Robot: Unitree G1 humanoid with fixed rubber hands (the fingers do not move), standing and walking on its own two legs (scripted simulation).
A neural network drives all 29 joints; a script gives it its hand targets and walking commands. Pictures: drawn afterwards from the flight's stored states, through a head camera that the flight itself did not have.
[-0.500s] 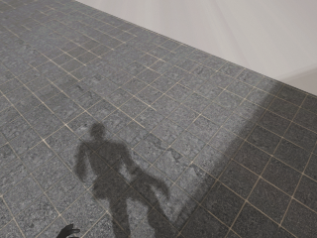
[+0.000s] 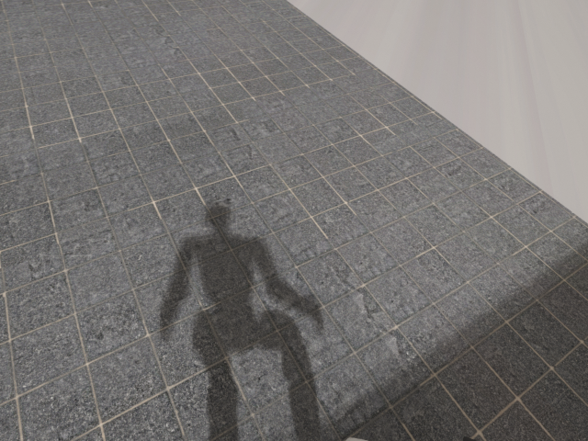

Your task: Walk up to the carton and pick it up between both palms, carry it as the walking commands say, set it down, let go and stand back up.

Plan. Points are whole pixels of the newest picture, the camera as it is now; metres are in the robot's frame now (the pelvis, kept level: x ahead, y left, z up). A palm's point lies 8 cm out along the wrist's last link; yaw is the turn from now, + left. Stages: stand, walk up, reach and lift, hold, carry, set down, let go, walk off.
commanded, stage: walk up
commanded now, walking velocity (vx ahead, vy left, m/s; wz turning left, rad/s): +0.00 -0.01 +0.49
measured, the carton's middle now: out of the picture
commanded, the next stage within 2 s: none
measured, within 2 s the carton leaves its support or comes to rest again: neither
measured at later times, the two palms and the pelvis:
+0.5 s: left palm out of the picture -0.01 +0.22 -0.10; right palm out of the picture +0.11 -0.30 -0.14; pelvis -0.02 -0.06 +0.00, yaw +14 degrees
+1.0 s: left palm out of the picture -0.04 +0.31 -0.14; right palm (381, 400) +0.22 -0.14 -0.11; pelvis +0.06 +0.07 +0.00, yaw +31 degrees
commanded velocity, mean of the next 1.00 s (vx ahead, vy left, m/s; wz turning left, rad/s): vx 0.27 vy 0.02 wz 0.50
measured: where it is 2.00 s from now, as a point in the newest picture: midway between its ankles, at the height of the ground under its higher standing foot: (174, 377)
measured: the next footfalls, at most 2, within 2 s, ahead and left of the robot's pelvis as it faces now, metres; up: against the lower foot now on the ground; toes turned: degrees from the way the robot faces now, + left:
right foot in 0.32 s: +0.06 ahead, -0.15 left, +0.00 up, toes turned +5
left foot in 0.84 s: +0.00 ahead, +0.14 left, +0.00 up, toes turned +31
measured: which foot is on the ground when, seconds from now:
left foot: down 0.00-0.32, up 0.34-0.82, down 0.84-1.00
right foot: up 0.00-0.30, down 0.32-0.82, up 0.84-1.00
